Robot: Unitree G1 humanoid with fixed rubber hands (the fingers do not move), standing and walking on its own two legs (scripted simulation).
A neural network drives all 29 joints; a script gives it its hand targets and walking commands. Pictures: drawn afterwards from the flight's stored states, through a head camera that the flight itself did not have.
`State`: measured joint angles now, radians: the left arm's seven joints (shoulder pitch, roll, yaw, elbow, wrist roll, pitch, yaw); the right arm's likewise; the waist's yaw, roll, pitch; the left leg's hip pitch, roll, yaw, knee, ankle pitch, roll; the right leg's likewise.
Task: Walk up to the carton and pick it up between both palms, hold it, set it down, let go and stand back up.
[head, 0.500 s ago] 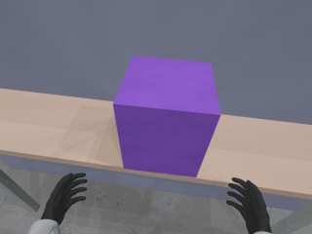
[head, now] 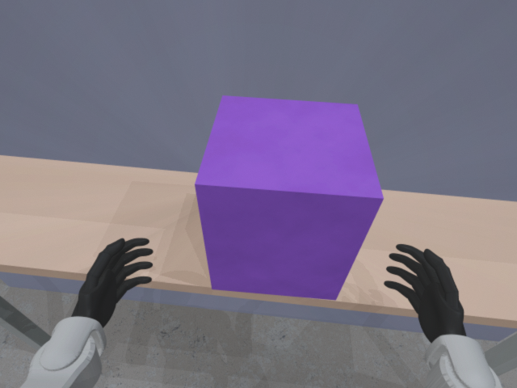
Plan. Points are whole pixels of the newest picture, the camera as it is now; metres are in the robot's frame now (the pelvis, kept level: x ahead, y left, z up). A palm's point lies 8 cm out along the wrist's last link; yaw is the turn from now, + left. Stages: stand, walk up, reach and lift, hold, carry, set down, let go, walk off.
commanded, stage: reach and lift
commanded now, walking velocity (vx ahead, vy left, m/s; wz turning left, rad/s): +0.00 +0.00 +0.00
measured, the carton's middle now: (281, 201) +0.39 +0.00 +0.10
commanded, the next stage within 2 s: none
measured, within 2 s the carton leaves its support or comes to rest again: neither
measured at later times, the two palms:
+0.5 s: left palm (116, 225) +0.29 +0.22 +0.15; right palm (455, 248) +0.28 -0.21 +0.16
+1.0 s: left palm (119, 157) +0.35 +0.22 +0.21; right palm (452, 180) +0.35 -0.20 +0.21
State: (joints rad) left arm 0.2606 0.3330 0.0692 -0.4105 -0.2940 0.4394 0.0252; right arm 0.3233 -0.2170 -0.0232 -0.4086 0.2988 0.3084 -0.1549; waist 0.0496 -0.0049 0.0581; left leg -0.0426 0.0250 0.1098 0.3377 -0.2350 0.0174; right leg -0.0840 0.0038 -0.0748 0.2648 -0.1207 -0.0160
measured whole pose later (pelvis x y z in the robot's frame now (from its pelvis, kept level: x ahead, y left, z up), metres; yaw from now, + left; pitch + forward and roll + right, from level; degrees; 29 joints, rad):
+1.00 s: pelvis -0.01 -0.01 +0.00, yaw +1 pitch -1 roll -1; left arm -0.57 0.40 0.22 -0.03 -0.22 0.87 0.00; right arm -0.55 -0.33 -0.02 0.09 0.46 0.59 -0.21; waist -0.06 -0.04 -0.01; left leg -0.11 0.03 0.09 0.37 -0.23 0.01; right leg -0.15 0.01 -0.09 0.31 -0.13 -0.02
